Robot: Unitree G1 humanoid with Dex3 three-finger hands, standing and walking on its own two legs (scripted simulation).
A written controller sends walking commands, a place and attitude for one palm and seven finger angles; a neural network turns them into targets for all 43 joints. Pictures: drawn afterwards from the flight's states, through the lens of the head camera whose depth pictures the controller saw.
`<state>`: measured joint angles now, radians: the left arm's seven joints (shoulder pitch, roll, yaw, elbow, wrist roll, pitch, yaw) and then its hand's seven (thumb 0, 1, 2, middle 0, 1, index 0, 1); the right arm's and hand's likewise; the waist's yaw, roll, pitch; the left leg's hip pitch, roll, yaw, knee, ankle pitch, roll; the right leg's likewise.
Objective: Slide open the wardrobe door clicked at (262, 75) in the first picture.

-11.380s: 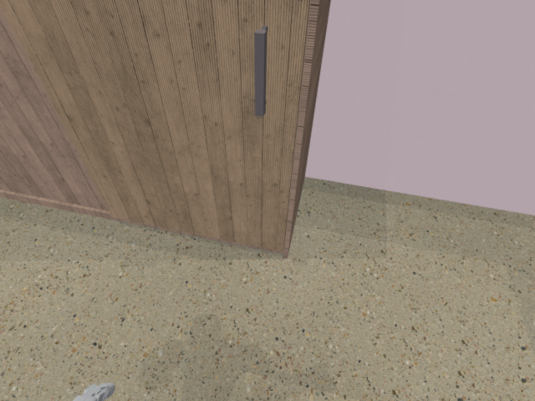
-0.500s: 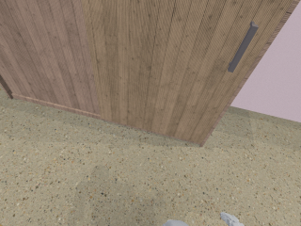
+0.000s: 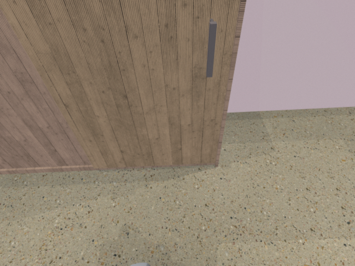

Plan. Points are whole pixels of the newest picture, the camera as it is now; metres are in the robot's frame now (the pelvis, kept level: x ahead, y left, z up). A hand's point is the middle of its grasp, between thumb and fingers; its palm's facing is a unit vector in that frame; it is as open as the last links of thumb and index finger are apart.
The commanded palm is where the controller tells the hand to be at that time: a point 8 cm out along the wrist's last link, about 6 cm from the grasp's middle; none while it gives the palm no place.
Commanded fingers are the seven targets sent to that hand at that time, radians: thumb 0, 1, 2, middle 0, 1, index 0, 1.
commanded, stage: take the last steps up to it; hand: right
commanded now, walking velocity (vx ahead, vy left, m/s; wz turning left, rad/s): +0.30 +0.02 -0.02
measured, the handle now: (210, 49) +0.85 -0.10 +0.09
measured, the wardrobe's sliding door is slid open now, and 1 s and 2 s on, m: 0.00 0.00 0.00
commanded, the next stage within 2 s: come to a stop and stand still in 0.90 s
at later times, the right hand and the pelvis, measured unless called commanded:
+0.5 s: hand (225, 248) +0.21 -0.11 -0.17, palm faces +0.07 +0.98 -0.21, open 7.3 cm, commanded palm none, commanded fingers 0.00 -0.90 -0.90 0.20 0.30 0.20 0.30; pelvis +0.13 +0.07 -0.01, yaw -1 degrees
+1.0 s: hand (239, 259) +0.19 -0.15 -0.19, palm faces +0.15 +0.98 -0.12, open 7.4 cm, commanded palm none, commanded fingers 0.00 -0.90 -0.90 0.20 0.30 0.20 0.30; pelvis +0.28 +0.00 -0.01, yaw -2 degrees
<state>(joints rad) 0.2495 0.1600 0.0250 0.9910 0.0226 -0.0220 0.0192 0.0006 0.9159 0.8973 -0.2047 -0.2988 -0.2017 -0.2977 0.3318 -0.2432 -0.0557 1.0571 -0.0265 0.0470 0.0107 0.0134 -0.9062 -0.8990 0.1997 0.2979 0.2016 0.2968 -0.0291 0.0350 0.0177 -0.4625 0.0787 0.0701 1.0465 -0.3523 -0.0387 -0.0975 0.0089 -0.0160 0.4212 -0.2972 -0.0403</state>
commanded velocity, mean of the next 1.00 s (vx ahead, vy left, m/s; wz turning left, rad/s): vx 0.24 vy -0.02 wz -0.03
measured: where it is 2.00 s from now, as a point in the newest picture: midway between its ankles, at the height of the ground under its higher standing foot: outside the picture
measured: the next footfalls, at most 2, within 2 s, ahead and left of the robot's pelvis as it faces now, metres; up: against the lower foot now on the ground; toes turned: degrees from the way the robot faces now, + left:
left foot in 0.34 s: +0.23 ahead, +0.16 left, +0.00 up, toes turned +8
right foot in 0.88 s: +0.36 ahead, -0.09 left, +0.00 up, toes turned -11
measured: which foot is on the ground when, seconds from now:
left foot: up 0.00-0.32, down 0.34-0.90, up 0.92-1.00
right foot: down 0.00-0.36, up 0.38-0.86, down 0.88-1.00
